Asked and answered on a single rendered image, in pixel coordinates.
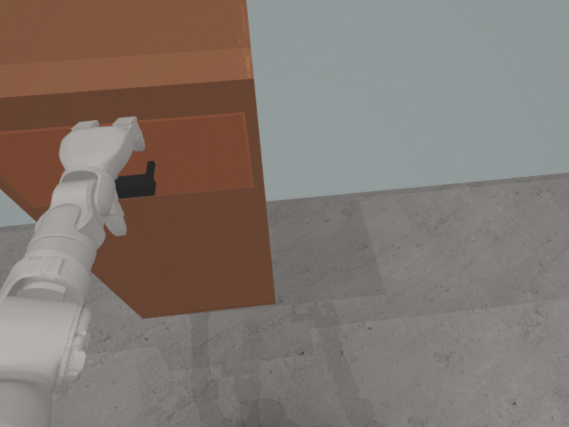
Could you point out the drawer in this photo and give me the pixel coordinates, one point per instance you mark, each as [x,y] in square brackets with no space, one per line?
[190,153]

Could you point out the left robot upper arm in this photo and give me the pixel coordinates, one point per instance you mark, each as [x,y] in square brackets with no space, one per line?
[43,343]

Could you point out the cabinet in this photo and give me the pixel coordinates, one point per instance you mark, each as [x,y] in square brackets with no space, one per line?
[67,61]

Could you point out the handle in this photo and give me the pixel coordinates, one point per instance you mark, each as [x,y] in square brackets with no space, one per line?
[138,185]

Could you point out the robot left hand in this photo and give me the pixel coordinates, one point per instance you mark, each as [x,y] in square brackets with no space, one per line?
[107,147]

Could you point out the robot left forearm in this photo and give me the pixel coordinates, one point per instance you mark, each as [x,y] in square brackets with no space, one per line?
[61,253]

